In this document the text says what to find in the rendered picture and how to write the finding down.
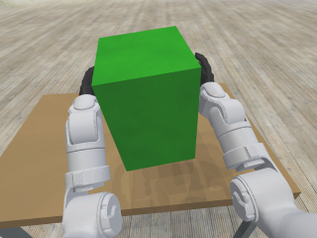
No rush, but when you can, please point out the left robot hand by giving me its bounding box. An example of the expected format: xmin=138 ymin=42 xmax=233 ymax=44
xmin=78 ymin=66 xmax=95 ymax=96

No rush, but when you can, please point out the left robot upper arm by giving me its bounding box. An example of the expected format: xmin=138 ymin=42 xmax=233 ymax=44
xmin=56 ymin=191 xmax=123 ymax=238

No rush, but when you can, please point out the right robot forearm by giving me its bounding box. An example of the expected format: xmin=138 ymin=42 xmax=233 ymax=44
xmin=198 ymin=81 xmax=295 ymax=203

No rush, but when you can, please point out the left robot forearm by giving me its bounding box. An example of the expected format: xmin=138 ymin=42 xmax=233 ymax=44
xmin=61 ymin=94 xmax=111 ymax=233

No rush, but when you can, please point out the table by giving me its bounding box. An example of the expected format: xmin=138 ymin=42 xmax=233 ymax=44
xmin=0 ymin=82 xmax=302 ymax=238

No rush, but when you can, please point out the right robot hand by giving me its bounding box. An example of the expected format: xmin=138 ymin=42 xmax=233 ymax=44
xmin=194 ymin=53 xmax=215 ymax=87

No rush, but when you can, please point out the right robot upper arm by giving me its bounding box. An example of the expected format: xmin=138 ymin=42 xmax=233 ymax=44
xmin=230 ymin=168 xmax=317 ymax=238

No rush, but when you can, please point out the carton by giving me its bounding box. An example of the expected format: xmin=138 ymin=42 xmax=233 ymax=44
xmin=91 ymin=26 xmax=202 ymax=172

